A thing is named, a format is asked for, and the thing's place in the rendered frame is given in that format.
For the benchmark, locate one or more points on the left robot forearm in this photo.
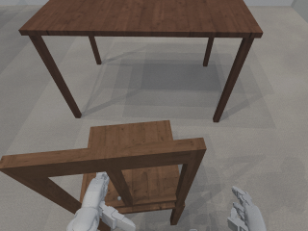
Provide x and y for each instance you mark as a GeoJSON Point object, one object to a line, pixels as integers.
{"type": "Point", "coordinates": [85, 219]}

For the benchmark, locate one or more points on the table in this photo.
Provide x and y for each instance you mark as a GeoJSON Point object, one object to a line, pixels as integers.
{"type": "Point", "coordinates": [229, 19]}

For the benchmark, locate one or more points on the right robot hand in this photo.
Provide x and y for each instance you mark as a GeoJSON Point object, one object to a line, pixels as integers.
{"type": "Point", "coordinates": [250, 219]}

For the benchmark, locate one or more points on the chair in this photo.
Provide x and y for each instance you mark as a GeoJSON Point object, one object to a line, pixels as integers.
{"type": "Point", "coordinates": [141, 160]}

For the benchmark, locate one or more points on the left robot hand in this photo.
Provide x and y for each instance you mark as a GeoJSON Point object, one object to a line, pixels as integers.
{"type": "Point", "coordinates": [93, 197]}

